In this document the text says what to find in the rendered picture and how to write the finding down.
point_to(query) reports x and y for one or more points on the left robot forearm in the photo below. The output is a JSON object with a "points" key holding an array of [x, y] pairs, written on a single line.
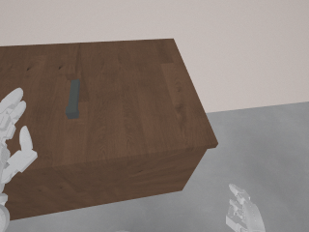
{"points": [[4, 213]]}

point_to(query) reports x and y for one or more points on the robot right hand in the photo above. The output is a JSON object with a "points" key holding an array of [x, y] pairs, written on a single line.
{"points": [[248, 217]]}

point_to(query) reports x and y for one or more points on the counter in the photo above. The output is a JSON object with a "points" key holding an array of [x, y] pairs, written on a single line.
{"points": [[141, 129]]}

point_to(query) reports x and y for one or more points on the tap lever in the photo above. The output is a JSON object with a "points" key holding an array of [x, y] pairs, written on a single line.
{"points": [[72, 111]]}

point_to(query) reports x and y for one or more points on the robot left hand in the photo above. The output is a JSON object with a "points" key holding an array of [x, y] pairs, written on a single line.
{"points": [[11, 109]]}

